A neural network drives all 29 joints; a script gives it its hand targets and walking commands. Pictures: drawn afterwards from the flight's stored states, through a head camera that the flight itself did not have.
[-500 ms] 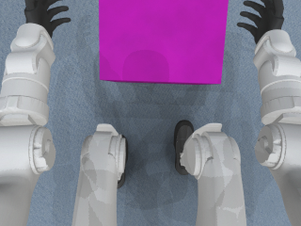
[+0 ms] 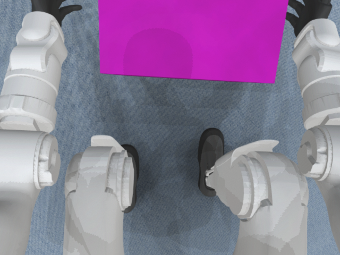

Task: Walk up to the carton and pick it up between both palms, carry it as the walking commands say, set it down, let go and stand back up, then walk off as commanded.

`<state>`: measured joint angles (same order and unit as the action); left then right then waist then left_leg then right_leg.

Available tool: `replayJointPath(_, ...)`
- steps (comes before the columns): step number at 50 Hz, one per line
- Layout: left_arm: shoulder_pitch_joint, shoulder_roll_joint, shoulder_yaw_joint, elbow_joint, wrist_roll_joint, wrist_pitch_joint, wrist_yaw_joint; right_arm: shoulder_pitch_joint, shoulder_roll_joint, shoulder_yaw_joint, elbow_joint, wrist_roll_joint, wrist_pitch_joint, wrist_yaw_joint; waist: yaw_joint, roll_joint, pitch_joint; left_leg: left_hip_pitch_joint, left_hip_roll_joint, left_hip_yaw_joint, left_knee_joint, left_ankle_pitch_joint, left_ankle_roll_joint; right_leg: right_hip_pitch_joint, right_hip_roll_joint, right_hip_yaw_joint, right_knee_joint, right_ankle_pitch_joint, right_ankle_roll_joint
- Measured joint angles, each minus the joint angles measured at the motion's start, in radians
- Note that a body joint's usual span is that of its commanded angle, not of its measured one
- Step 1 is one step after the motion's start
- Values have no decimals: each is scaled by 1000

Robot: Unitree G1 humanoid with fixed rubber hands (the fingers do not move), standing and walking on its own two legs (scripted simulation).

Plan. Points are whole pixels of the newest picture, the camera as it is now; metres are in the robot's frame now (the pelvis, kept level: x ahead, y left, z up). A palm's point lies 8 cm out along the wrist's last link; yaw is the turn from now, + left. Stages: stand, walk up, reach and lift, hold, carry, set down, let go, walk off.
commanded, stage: reach and lift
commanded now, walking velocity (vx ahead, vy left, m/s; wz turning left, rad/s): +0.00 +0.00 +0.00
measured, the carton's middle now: (185, 28) +0.52 -0.04 -0.25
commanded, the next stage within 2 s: none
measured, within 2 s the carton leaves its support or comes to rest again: leaves its support in 1.46 s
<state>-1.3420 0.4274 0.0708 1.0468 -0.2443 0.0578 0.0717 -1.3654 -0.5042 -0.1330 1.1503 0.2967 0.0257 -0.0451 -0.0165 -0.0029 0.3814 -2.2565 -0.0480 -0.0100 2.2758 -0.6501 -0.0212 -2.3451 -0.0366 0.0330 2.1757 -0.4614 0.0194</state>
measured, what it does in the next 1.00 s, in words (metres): stands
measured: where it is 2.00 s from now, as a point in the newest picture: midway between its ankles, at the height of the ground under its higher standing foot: (168, 180)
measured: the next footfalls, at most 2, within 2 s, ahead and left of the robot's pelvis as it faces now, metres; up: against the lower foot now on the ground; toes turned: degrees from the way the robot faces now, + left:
none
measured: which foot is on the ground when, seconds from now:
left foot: down 0.00-1.00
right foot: down 0.00-1.00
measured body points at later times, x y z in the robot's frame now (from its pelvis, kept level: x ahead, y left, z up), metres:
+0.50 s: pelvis +0.00 -0.01 +0.01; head +0.37 -0.01 +0.25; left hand +0.54 +0.17 -0.19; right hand +0.53 -0.24 -0.18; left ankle +0.09 +0.12 -0.32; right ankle +0.14 -0.13 -0.32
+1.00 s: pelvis -0.01 -0.01 +0.01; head +0.37 -0.01 +0.25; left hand +0.54 +0.16 -0.19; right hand +0.53 -0.23 -0.18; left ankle +0.10 +0.12 -0.32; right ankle +0.14 -0.13 -0.32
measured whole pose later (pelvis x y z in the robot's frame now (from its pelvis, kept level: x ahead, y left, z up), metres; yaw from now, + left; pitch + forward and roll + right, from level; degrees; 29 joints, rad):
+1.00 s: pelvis -0.01 -0.01 +0.01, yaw +1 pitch +38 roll +1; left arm -1.45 0.39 -0.04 1.19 -0.31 0.00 0.09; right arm -1.46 -0.44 0.03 1.24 0.38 -0.03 -0.10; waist -0.03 0.00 0.37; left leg -2.26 -0.04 -0.02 2.20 -0.60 -0.04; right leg -2.34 -0.03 0.02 2.12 -0.43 0.00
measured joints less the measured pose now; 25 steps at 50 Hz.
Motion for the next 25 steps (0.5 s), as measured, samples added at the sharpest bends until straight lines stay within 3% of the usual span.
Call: replayJointPath(25,-62,-47,-33,84,-12,-24,13,-50,54,59,61,17,-23,-33,-5,8,-23,-12,15,0,-41,30,-5,-10,-2,-7,-30,17,-14)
